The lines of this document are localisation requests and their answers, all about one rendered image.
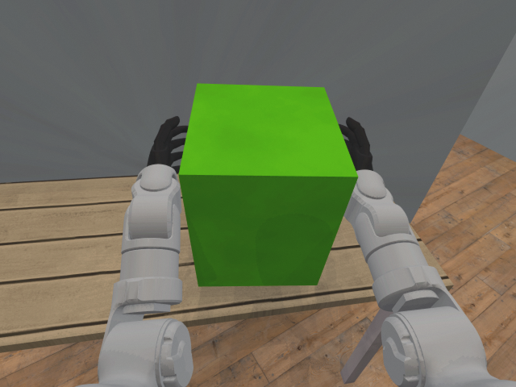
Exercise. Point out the robot left hand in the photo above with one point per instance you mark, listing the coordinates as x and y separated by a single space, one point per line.
163 145

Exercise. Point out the table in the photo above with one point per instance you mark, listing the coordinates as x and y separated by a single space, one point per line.
60 255

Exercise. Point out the robot left forearm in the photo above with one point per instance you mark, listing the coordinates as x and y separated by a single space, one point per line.
151 245

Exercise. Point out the carton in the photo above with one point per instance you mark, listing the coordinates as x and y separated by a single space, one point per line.
265 178

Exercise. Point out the robot right forearm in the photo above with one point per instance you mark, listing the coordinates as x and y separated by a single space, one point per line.
403 280

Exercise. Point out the robot left upper arm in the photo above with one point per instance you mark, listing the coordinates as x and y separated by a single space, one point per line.
148 353

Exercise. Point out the robot right upper arm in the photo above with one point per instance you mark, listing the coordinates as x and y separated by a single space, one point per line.
434 347

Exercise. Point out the robot right hand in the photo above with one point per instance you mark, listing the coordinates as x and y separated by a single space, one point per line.
357 145

